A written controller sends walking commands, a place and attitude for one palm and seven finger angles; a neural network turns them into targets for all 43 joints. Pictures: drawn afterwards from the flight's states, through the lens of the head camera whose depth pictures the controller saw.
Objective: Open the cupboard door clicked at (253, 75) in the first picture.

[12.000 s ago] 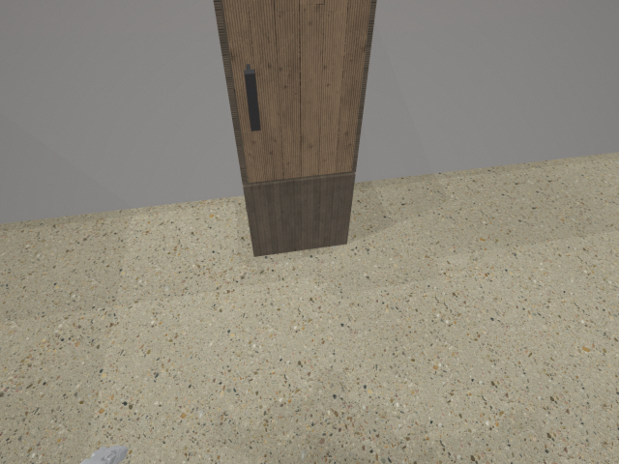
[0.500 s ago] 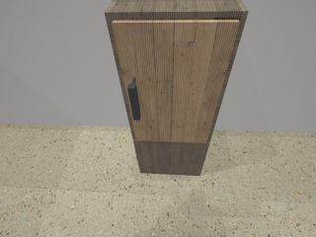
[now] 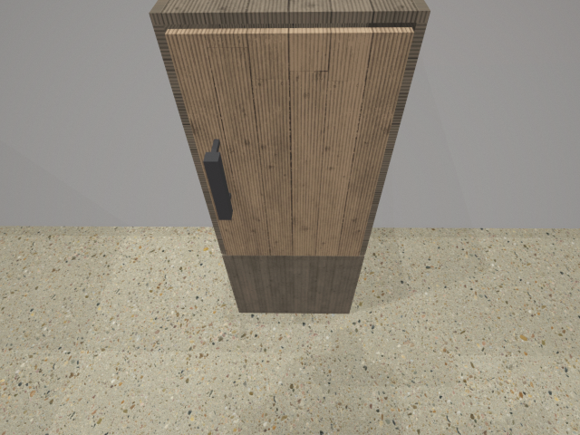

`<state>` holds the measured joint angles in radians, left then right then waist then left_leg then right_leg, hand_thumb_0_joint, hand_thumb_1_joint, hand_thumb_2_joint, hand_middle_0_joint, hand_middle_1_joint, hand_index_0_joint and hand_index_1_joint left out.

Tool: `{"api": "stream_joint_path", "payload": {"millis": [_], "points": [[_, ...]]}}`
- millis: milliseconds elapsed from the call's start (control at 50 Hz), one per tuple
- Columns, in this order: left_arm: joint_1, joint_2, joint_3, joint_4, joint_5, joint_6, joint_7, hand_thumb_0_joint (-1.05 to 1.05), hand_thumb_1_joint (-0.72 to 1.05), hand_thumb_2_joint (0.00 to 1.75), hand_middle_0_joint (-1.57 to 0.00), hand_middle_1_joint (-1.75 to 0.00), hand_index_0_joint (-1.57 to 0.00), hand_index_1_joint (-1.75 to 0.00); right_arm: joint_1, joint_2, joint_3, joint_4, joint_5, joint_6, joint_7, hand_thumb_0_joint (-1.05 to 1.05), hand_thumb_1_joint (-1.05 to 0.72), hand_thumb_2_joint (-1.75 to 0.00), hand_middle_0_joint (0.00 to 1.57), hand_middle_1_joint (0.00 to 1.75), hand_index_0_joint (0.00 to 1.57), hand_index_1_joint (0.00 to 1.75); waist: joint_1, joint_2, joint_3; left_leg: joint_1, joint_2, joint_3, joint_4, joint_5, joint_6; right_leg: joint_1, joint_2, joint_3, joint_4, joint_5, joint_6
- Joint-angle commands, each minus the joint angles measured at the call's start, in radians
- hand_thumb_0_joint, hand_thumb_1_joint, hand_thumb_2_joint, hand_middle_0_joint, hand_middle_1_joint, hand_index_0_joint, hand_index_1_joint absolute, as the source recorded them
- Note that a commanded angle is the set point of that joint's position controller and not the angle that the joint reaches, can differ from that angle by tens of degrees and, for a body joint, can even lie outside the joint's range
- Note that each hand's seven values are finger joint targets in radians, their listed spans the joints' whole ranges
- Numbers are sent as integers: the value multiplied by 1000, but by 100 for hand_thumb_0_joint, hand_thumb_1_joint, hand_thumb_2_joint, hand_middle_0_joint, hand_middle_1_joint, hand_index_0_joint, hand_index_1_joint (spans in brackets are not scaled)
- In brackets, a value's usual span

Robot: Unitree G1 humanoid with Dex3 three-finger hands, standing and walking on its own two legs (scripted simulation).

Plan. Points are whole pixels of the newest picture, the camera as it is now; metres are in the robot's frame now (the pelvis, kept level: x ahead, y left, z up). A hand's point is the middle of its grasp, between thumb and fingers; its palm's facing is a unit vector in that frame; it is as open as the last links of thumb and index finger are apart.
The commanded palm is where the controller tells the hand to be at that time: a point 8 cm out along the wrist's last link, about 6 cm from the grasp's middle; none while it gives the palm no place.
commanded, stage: look again from close up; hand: left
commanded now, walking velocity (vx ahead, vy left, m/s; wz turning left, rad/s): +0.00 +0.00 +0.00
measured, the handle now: (221, 180) +0.57 +0.17 -0.02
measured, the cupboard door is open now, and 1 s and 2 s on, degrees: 0 0 0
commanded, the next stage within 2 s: raise the hand with hooked fingers in 0.34 s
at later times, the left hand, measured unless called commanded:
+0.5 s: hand out of the picture +0.05 +0.14 -0.15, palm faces +0.16 -0.96 -0.22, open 7.3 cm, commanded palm +0.10 +0.19 -0.07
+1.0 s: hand out of the picture +0.11 +0.17 -0.06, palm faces +0.13 -0.99 -0.05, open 9.4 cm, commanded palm +0.12 +0.22 -0.05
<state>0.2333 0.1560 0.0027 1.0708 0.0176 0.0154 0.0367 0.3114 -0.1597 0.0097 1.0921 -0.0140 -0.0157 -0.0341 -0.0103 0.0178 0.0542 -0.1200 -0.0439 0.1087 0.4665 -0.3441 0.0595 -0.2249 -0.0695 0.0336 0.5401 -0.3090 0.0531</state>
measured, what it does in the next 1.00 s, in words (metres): lowers itself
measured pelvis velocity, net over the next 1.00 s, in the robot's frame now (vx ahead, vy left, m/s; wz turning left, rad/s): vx -0.08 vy -0.06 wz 0.09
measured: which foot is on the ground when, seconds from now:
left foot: down 0.00-1.00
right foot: down 0.00-1.00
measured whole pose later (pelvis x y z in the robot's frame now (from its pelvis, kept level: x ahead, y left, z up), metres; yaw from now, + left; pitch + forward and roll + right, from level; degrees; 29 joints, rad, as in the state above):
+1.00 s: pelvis -0.08 -0.06 -0.10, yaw +5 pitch +12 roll -1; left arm 0.30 0.23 0.24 0.17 -0.29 -0.54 -0.37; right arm 0.17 -0.28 -0.03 0.50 0.03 -0.27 -0.06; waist 0.04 -0.03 -0.10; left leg -0.90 0.03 -0.04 1.23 -0.54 -0.03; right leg -0.92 -0.03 -0.11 1.19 -0.49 -0.04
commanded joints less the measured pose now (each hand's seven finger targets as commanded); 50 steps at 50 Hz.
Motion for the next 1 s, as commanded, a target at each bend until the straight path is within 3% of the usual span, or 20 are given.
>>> {"api": "stream_joint_path", "payload": {"millis": [0,400,420,440,460,480,500,520,540,560,620,640,660,680,740,840,860,880,940,980], "points": [[66,103,18,-30,-3,-20,2,0,90,90,-20,-30,-20,-30,46,-103,-21,-33,-2,-23,-9,0,-90,-90,20,30,20,30,15,-31,-12,-39,146,-116,-87,340,-6,31,-27,15,-31,297,-85],[87,109,15,-13,-5,-39,2,0,90,90,-20,-30,-20,-30,18,-88,-24,-2,2,-14,-9,0,-90,-90,20,30,20,30,8,-39,-33,-6,148,-93,-55,304,-32,46,-43,47,-88,428,-104],[184,145,28,38,2,-56,44,0,90,90,-20,-30,-20,-30,-83,-134,-40,-74,14,-15,1,0,-90,-90,20,30,20,30,46,-117,-18,-111,160,-55,171,370,-66,79,-101,86,-81,876,-64],[-586,359,134,-1519,-199,-271,33,0,88,89,-20,-32,-20,-32,-51,-269,-47,-404,69,-179,-42,0,-90,-90,20,30,20,30,-65,99,-515,94,50,-81,10,580,-31,188,-16,22,17,796,-98],[-121,279,144,-1187,-110,-201,70,0,85,88,-20,-33,-20,-33,-116,-184,-35,-327,42,-265,-86,0,-90,-90,20,30,20,30,6,295,-463,184,79,-80,-43,776,-20,118,57,-32,81,511,-107],[-83,195,106,-1106,-139,-149,111,0,83,87,-21,-34,-21,-34,-117,-177,-53,-269,49,-283,-81,0,-90,-90,20,30,20,30,-6,285,-349,112,102,-103,1,768,-55,-1,46,-82,51,244,-92],[180,-43,-26,-906,-154,-56,92,0,81,86,-21,-36,-21,-36,-87,-139,-50,-276,67,-277,-66,0,-90,-90,20,30,20,30,-28,154,-212,41,117,-109,7,699,-45,-81,47,-105,19,210,-78],[-11,18,20,-1103,-182,-95,59,0,78,85,-21,-37,-21,-37,-120,-187,-63,-368,69,-290,-59,0,-90,-90,20,30,20,30,-25,58,-116,-52,100,-122,48,607,-45,-84,40,-101,7,321,-76],[-5,104,104,-1107,-171,-144,31,0,76,84,-21,-39,-21,-39,-101,-211,-82,-388,47,-299,-58,0,-90,-90,20,30,20,30,-45,-1,-174,-89,71,-104,101,513,-42,-97,41,-107,13,365,-75],[16,116,136,-1039,-168,-198,3,0,74,83,-21,-40,-21,-40,-93,-216,-83,-407,30,-305,-58,0,-90,-90,20,30,20,30,-49,-111,-143,-171,54,-105,146,433,-37,-149,46,-119,39,367,-67],[269,16,166,-745,-204,-357,-148,0,67,80,-22,-45,-22,-45,-118,-201,-95,-488,17,-307,-26,0,-90,-90,20,30,20,30,29,-349,-104,-439,28,-101,261,236,-54,-264,50,-110,165,268,-48],[305,22,186,-741,-230,-428,-213,0,64,79,-22,-47,-22,-47,-134,-204,-102,-519,17,-311,-11,0,-90,-90,20,30,20,30,53,-374,-133,-515,19,-96,299,180,-61,-267,44,-85,201,240,-46],[316,49,213,-755,-256,-496,-283,0,62,78,-22,-48,-22,-48,-153,-210,-109,-555,20,-314,1,0,-90,-90,20,30,20,30,69,-350,-174,-569,8,-84,339,144,-68,-260,36,-54,232,233,-45],[339,86,252,-726,-277,-546,-363,0,60,77,-22,-50,-22,-50,-153,-220,-113,-587,25,-310,19,0,-90,-90,20,30,20,30,89,-245,-205,-589,-2,-76,378,144,-77,-241,22,-17,273,255,-62],[198,206,330,-767,-308,-617,-517,0,53,74,-23,-54,-23,-54,-185,-236,-110,-677,41,-301,30,0,-90,-90,20,30,20,30,81,-97,-315,-701,-17,-45,492,53,-69,-286,0,67,319,120,-69],[-170,270,361,-1101,-368,-617,-470,0,41,69,-24,-62,-24,-62,-174,-210,-95,-768,46,-289,1,0,-90,-90,20,30,20,30,22,-2,-359,-752,13,-62,591,-107,-37,-434,18,133,284,-355,-68],[-247,269,348,-1192,-366,-645,-445,0,39,68,-24,-63,-24,-63,-159,-204,-89,-758,42,-292,-7,0,-90,-90,20,30,20,30,8,68,-384,-719,24,-71,596,-111,-33,-468,30,113,308,-362,-75],[-365,279,318,-1295,-365,-672,-426,0,36,67,-24,-64,-24,-64,-155,-208,-78,-747,36,-293,-16,0,-90,-90,20,30,20,30,-30,56,-390,-720,35,-88,614,-125,-28,-506,43,102,336,-370,-76],[-246,231,224,-1300,-326,-677,-417,0,29,64,-24,-69,-24,-69,-117,-224,-65,-712,39,-309,-36,0,-90,-90,20,30,20,30,-46,103,-403,-678,47,-113,591,-128,-24,-551,65,39,380,-293,-86],[-261,242,196,-1229,-327,-619,-445,0,25,62,-25,-72,-25,-72,-113,-243,-51,-687,41,-311,-46,0,-90,-90,20,30,20,30,-71,112,-363,-703,48,-133,594,-138,-23,-573,78,14,393,-268,-85]]}}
